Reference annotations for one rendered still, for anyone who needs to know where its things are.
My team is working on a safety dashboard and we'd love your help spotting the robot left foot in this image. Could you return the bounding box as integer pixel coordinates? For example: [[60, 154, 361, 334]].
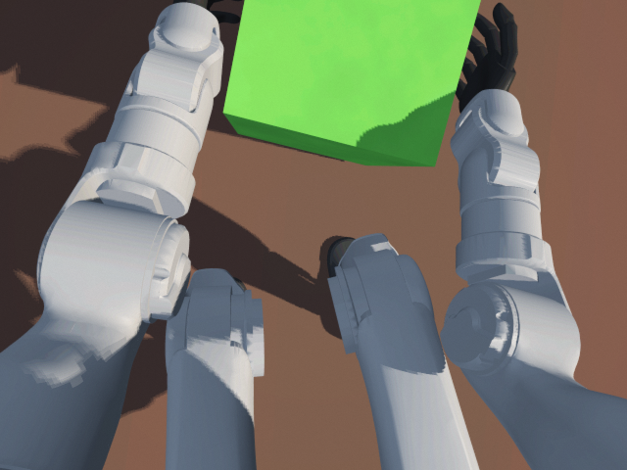
[[233, 277, 247, 291]]

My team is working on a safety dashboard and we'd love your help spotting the robot right hand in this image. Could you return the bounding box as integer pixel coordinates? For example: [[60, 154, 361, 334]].
[[456, 3, 518, 113]]

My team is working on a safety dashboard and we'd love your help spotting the right robot forearm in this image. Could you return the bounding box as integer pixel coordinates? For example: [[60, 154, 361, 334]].
[[451, 89, 572, 314]]

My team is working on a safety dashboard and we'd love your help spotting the left robot forearm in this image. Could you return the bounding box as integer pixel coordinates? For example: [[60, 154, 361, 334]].
[[36, 2, 223, 300]]

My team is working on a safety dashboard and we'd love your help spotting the carton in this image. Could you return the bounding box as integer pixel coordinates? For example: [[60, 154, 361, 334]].
[[223, 0, 481, 166]]

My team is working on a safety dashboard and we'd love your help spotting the robot right upper arm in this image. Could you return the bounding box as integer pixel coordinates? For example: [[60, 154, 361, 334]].
[[440, 281, 627, 470]]

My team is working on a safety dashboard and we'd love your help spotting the robot left hand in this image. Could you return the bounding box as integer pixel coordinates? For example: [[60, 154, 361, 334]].
[[173, 0, 242, 24]]

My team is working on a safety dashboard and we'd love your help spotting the robot left upper arm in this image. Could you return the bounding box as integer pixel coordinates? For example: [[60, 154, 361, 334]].
[[0, 200, 191, 470]]

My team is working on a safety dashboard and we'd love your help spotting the robot left thigh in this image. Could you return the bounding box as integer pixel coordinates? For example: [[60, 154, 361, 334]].
[[166, 285, 265, 470]]

